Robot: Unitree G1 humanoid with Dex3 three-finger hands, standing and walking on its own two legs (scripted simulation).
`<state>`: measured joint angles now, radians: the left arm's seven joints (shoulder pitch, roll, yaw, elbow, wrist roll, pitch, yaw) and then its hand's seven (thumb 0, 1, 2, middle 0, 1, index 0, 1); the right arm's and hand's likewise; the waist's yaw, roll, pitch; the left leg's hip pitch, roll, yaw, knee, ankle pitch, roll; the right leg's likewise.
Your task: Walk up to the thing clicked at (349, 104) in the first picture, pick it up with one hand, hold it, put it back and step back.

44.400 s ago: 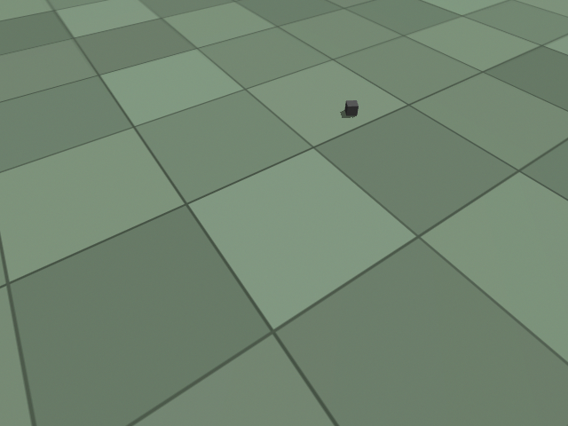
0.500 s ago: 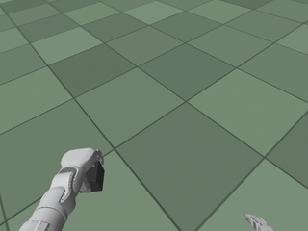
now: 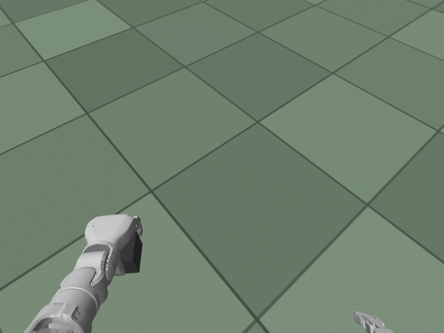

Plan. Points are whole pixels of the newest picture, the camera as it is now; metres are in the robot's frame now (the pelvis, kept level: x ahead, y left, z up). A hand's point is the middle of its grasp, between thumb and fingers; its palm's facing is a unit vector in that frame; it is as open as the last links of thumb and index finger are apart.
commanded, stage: crouch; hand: left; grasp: from above
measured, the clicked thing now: (122, 252) +0.32 +0.23 -0.13
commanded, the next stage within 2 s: lower in 1.60 s
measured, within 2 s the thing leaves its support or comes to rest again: neither
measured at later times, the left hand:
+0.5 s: hand (143, 254) +0.39 +0.24 -0.33, palm faces -0.43 +0.00 -0.90, open 9.4 cm
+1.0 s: hand (151, 258) +0.43 +0.25 -0.49, palm faces -0.43 -0.04 -0.90, open 9.4 cm
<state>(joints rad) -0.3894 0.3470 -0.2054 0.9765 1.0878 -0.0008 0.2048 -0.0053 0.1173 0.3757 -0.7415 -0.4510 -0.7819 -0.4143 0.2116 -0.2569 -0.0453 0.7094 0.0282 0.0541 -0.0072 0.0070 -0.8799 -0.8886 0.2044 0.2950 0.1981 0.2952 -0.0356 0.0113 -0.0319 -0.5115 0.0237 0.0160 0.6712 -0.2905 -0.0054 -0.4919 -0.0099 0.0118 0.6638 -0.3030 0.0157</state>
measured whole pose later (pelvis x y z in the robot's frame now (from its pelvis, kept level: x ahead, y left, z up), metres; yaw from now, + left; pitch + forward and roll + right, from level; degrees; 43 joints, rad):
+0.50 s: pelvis -0.05 +0.01 -0.21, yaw -2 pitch +34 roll -3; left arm -0.79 0.50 -0.01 1.30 1.14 -0.03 0.35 -0.01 0.13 0.39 -0.72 -0.48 -0.75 -0.44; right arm 0.26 -0.23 -0.03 0.75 -0.05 -0.02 0.00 0.01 -0.89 -0.89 0.21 0.29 0.20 0.29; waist -0.18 0.05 -0.19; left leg -1.68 0.04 -0.03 1.68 -0.59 0.01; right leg -1.63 0.01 -0.01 1.64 -0.60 0.03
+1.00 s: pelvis -0.06 +0.00 -0.33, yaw -5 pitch +38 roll -7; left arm -0.96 0.68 0.10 1.38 1.23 -0.11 0.35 -0.01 0.11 0.39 -0.70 -0.52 -0.74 -0.49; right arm 0.18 -0.26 0.02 0.74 -0.11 -0.07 0.10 0.00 -0.90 -0.89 0.20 0.29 0.20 0.29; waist -0.23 0.01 -0.12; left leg -2.11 0.03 -0.10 2.12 -0.68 -0.01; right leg -2.04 0.02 -0.06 2.06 -0.69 0.03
